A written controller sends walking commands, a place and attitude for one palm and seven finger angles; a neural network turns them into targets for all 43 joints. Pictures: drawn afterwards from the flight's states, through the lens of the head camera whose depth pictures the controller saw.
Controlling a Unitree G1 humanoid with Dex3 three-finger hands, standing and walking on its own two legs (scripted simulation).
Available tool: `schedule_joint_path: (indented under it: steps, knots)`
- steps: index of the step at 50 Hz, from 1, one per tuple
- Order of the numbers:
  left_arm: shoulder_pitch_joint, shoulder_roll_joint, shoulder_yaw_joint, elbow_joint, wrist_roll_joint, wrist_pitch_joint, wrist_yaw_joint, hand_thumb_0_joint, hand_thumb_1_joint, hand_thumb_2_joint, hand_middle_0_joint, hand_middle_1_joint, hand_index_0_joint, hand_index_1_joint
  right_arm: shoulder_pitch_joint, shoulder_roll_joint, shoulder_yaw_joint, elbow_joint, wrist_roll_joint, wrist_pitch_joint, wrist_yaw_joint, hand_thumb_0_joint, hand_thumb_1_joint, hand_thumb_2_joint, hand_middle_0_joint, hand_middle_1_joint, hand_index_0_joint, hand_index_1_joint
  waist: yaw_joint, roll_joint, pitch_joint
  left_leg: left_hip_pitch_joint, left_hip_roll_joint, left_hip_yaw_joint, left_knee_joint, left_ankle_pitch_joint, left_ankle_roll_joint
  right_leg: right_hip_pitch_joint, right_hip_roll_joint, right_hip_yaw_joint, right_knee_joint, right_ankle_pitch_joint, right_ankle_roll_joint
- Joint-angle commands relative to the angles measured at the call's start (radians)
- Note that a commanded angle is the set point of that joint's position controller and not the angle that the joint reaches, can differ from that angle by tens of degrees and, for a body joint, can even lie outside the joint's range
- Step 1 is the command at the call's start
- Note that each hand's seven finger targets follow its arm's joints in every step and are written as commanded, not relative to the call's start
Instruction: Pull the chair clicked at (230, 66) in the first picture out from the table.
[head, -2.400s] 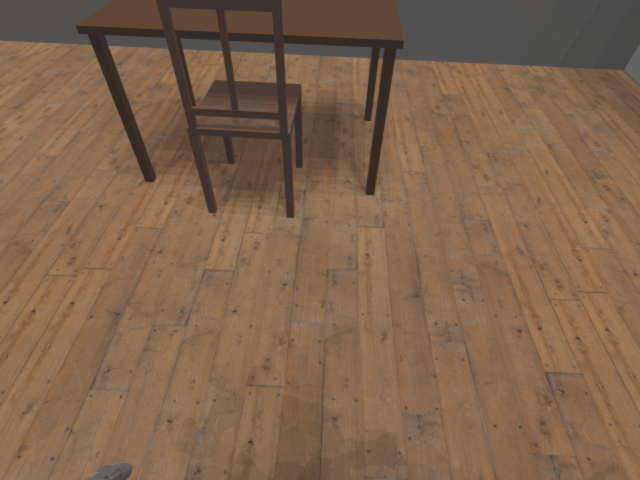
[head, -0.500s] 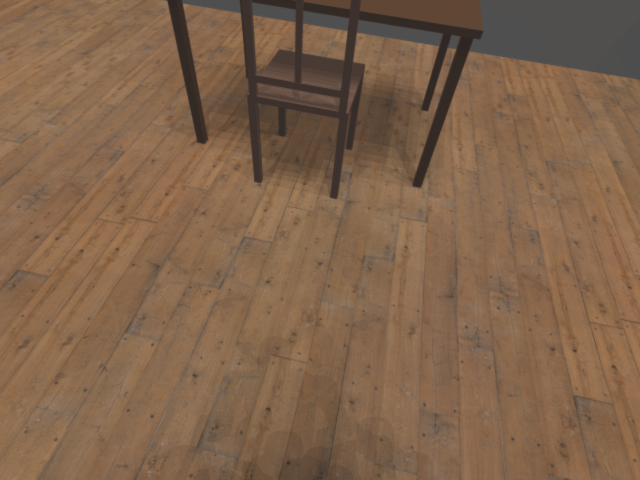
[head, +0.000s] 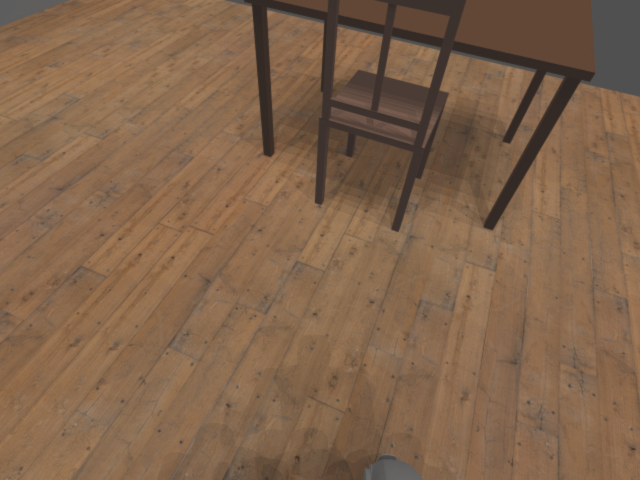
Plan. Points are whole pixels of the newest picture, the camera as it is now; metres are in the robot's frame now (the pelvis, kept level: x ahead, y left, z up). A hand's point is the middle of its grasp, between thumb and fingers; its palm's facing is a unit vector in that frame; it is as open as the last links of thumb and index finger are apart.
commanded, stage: walk to a spot facing it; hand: left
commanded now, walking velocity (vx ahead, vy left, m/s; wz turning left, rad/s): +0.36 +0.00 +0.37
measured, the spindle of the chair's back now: (382, 62) +1.26 -0.20 -0.08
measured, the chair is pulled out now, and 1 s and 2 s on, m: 0.00 0.00 0.00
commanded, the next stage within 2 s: turn to face it in 1.10 s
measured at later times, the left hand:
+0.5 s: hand out of the picture +0.12 +0.12 -0.17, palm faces +0.30 -0.93 -0.21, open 7.3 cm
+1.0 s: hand (172, 304) +0.44 +0.27 -0.16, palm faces +0.39 -0.91 -0.16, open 7.4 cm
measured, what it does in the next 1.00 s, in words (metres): walks ahead, turning left: right foot, then left foot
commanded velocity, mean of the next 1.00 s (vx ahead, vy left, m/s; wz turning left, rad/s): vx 0.36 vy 0.00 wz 0.29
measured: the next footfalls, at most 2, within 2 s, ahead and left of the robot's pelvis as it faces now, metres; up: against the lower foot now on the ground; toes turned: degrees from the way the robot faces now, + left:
right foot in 0.12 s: +0.20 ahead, -0.15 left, +0.00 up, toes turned -3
left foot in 0.64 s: +0.39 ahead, +0.11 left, +0.00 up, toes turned +25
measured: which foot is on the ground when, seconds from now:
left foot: down 0.00-0.12, up 0.14-0.62, down 0.64-1.00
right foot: up 0.00-0.10, down 0.12-0.62, up 0.64-1.00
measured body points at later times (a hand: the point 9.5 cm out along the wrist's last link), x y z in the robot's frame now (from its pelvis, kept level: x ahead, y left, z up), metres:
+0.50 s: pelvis +0.22 -0.04 +0.00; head +0.25 -0.03 +0.45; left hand +0.11 +0.17 -0.15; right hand +0.40 -0.25 -0.14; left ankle +0.30 +0.12 -0.69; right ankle +0.16 -0.14 -0.74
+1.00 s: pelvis +0.42 +0.06 +0.00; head +0.42 +0.08 +0.45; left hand +0.42 +0.32 -0.15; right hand +0.50 -0.17 -0.14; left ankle +0.35 +0.10 -0.74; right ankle +0.56 -0.06 -0.67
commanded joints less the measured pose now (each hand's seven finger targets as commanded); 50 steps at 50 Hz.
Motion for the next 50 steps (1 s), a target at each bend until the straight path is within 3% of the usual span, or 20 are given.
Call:
schedule_joint_path:
  steps: [1,4,5,6,7,9,11,13,18,22,26,28,30,31,32,33,35,38,40,50]
  knots:
    - [-0.184,0.043,0.005,-0.146,-0.01,-0.065,0.001,0.0,0.9,0.9,-0.2,-0.3,-0.2,-0.3,0.053,-0.203,-0.049,-0.027,-0.006,-0.007,-0.017,0.0,-0.9,-0.9,0.2,0.3,0.2,0.3,-0.009,0.164,0.097,0.019,0.273,-0.179,0.011,0.463,0.123,-0.019,0.027,-0.027,-0.2,-0.037,-0.029]
    - [0.083,0.088,0.019,-0.066,-0.008,-0.084,0.008,0.0,0.9,0.9,-0.2,-0.3,-0.2,-0.3,-0.002,-0.222,-0.053,-0.032,0.004,-0.006,-0.016,0.0,-0.9,-0.9,0.2,0.3,0.2,0.3,0.117,0.091,-0.018,-0.118,0.208,-0.11,0.277,0.618,0.054,0.431,0.081,-0.059,-0.369,0.087,-0.062]
    - [0.229,0.17,0.038,-0.025,0.0,-0.1,0.02,0.0,0.9,0.9,-0.2,-0.3,-0.2,-0.3,0.006,-0.197,-0.051,-0.041,0.013,-0.011,-0.005,0.0,-0.9,-0.9,0.2,0.3,0.2,0.3,0.172,-0.036,-0.116,-0.329,0.161,-0.073,0.504,0.445,0.007,0.73,-0.068,0.095,-0.393,0.081,-0.113]
    - [0.357,0.278,0.067,0.0,0.011,-0.103,0.035,0.0,0.9,0.9,-0.2,-0.3,-0.2,-0.3,0.055,-0.13,-0.036,-0.072,0.018,-0.02,0.0,0.0,-0.9,-0.9,0.2,0.3,0.2,0.3,0.191,-0.281,-0.266,-0.571,-0.009,0.039,0.826,-0.18,-0.047,0.961,-0.393,0.518,-0.476,0.1,-0.22]
    - [0.364,0.276,0.065,0.007,-0.007,-0.094,0.036,0.0,0.9,0.9,-0.2,-0.3,-0.2,-0.3,-0.016,-0.156,-0.043,-0.09,0.012,-0.018,0.0,0.0,-0.9,-0.9,0.2,0.3,0.2,0.3,0.193,-0.214,-0.216,-0.61,0.049,0.012,0.986,-0.256,-0.027,0.867,-0.424,0.582,-0.547,0.063,-0.251]
    - [0.194,0.175,0.043,-0.023,-0.002,-0.097,0.038,0.0,0.9,0.9,-0.2,-0.3,-0.2,-0.3,-0.096,-0.135,-0.047,-0.091,0.003,-0.013,0.015,0.0,-0.9,-0.9,0.2,0.3,0.2,0.3,0.139,-0.125,-0.027,-0.644,0.14,0.044,1.067,-0.095,-0.026,0.598,-0.358,0.472,-0.612,-0.14,-0.234]
    - [0.12,0.081,0.012,-0.027,0.001,-0.105,0.039,0.0,0.9,0.9,-0.2,-0.3,-0.2,-0.3,-0.146,-0.1,-0.042,-0.088,-0.002,0.013,0.028,0.0,-0.9,-0.9,0.2,0.3,0.2,0.3,0.082,-0.036,0.076,-0.589,0.184,0.046,1.012,0.001,-0.035,0.4,-0.291,0.217,-0.631,-0.015,-0.184]
    - [0.136,0.048,-0.001,-0.015,0.004,-0.11,0.038,0.0,0.9,0.9,-0.2,-0.3,-0.2,-0.3,-0.122,-0.071,-0.036,-0.079,-0.005,0.039,0.035,0.0,-0.9,-0.9,0.2,0.3,0.2,0.3,0.054,-0.085,0.075,-0.574,0.176,0.079,0.968,0.054,-0.051,0.367,-0.235,0.052,-0.628,0.141,-0.153]
    - [0.19,0.04,-0.011,0.017,0.002,-0.117,0.043,0.0,0.9,0.9,-0.2,-0.3,-0.2,-0.3,-0.221,-0.075,-0.035,-0.117,-0.007,0.062,0.051,0.0,-0.9,-0.9,0.2,0.3,0.2,0.3,0.043,-0.099,0.098,-0.647,0.193,0.129,0.839,0.173,-0.078,0.408,-0.199,-0.082,-0.662,0.259,-0.157]
    - [0.256,0.065,-0.014,0.043,-0.001,-0.116,0.047,0.0,0.9,0.9,-0.2,-0.3,-0.2,-0.3,-0.373,-0.063,-0.019,-0.168,-0.003,0.055,0.066,0.0,-0.9,-0.9,0.2,0.3,0.2,0.3,0.082,-0.058,0.126,-0.64,0.184,0.187,0.601,0.206,-0.074,0.494,-0.192,-0.142,-0.656,0.391,-0.166]
    - [0.315,0.099,-0.007,0.071,0.003,-0.106,0.052,0.0,0.9,0.9,-0.2,-0.3,-0.2,-0.3,-0.443,-0.074,-0.013,-0.192,-0.005,0.042,0.069,0.0,-0.9,-0.9,0.2,0.3,0.2,0.3,0.105,-0.055,0.118,-0.577,0.148,0.231,0.436,0.145,-0.035,0.619,-0.226,-0.159,-0.592,0.56,-0.169]
    - [0.3,0.129,0.001,0.07,0.003,-0.102,0.05,0.0,0.9,0.9,-0.2,-0.3,-0.2,-0.3,-0.364,-0.099,-0.019,-0.177,-0.007,0.034,0.058,0.0,-0.9,-0.9,0.2,0.3,0.2,0.3,0.065,-0.076,0.062,-0.453,0.105,0.268,0.395,0.07,-0.002,0.649,-0.245,-0.188,-0.464,0.758,-0.168]
    - [0.272,0.143,0.005,0.065,-0.005,-0.098,0.047,0.0,0.9,0.9,-0.2,-0.3,-0.2,-0.3,-0.144,-0.164,-0.04,-0.118,-0.015,0.024,0.045,0.0,-0.9,-0.9,0.2,0.3,0.2,0.3,-0.042,-0.025,-0.075,-0.125,0.059,0.261,0.272,0.127,0.032,0.544,-0.203,-0.249,-0.123,0.74,-0.128]
    - [0.294,0.118,0.008,0.043,-0.015,-0.097,0.036,0.0,0.9,0.9,-0.2,-0.3,-0.2,-0.3,-0.01,-0.269,-0.065,-0.093,-0.023,0.021,0.032,0.0,-0.9,-0.9,0.2,0.3,0.2,0.3,-0.09,0.142,-0.217,0.151,0.225,0.022,0.228,0.21,0.09,0.335,-0.105,-0.259,0.165,0.38,-0.081]
    - [0.293,0.067,-0.007,-0.001,-0.026,-0.096,0.023,0.0,0.9,0.9,-0.2,-0.3,-0.2,-0.3,0.052,-0.361,-0.086,-0.082,-0.013,0.016,0.018,0.0,-0.9,-0.9,0.2,0.3,0.2,0.3,-0.083,0.32,-0.251,0.33,0.489,-0.407,0.119,0.41,0.215,0.001,0.047,-0.176,0.469,-0.339,-0.044]
    - [0.217,0.094,-0.004,-0.018,-0.02,-0.091,0.031,0.0,0.9,0.9,-0.2,-0.3,-0.2,-0.3,0.025,-0.348,-0.083,-0.073,0.01,0.024,0.009,0.0,-0.9,-0.9,0.2,0.3,0.2,0.3,-0.072,0.147,-0.217,0.295,0.512,-0.396,0.067,0.423,0.242,-0.069,0.012,-0.04,0.547,-0.326,-0.066]
    - [0.151,0.054,-0.006,-0.004,-0.016,-0.084,0.029,0.0,0.9,0.9,-0.2,-0.3,-0.2,-0.3,-0.115,-0.255,-0.06,-0.107,0.011,0.006,-0.002,0.0,-0.9,-0.9,0.2,0.3,0.2,0.3,-0.007,0.028,-0.061,0.047,0.44,-0.231,0.027,0.41,0.165,-0.08,-0.059,-0.003,0.527,-0.182,-0.054]
    - [0.233,0.006,-0.006,0.045,0.004,-0.053,0.024,0.0,0.9,0.9,-0.2,-0.3,-0.2,-0.3,-0.183,-0.162,-0.029,-0.1,0.008,-0.014,-0.003,0.0,-0.9,-0.9,0.2,0.3,0.2,0.3,0.073,0.089,0.029,-0.193,0.319,-0.03,-0.048,0.354,0.094,0.073,-0.078,0.01,0.382,-0.085,-0.043]
    - [0.237,-0.001,-0.004,0.048,0.005,-0.038,0.023,0.0,0.9,0.9,-0.2,-0.3,-0.2,-0.3,-0.169,-0.147,-0.026,-0.083,0.01,-0.016,-0.002,0.0,-0.9,-0.9,0.2,0.3,0.2,0.3,0.09,0.119,0.042,-0.24,0.283,-0.009,-0.093,0.26,0.087,0.093,-0.072,0.001,0.312,-0.031,-0.037]
    - [-0.082,0.022,0.001,-0.056,-0.001,-0.037,0.009,0.0,0.9,0.9,-0.2,-0.3,-0.2,-0.3,-0.01,-0.152,-0.034,-0.018,0.008,-0.022,-0.014,0.0,-0.9,-0.9,0.2,0.3,0.2,0.3,0.026,0.098,0.126,-0.017,0.306,-0.03,-0.116,0.36,0.121,-0.088,-0.059,-0.013,-0.016,0.079,-0.025]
